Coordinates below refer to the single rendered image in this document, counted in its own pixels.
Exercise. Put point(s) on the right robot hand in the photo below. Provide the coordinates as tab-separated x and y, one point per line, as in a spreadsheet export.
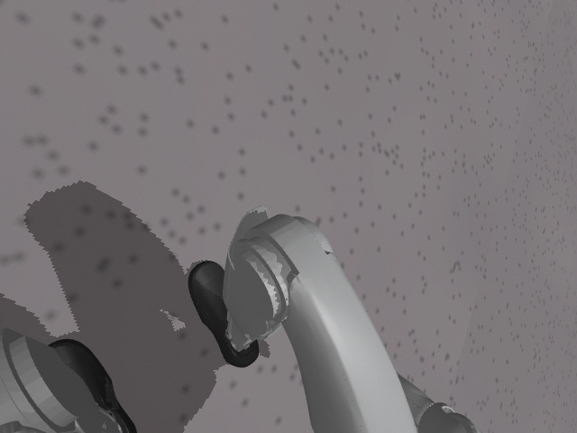
418	402

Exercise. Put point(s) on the left robot foot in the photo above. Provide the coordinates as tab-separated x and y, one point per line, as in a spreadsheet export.
82	361

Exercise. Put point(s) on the right robot foot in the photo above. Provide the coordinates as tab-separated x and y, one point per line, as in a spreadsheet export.
205	284

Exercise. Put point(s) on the right robot arm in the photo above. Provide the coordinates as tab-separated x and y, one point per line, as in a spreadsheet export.
441	418

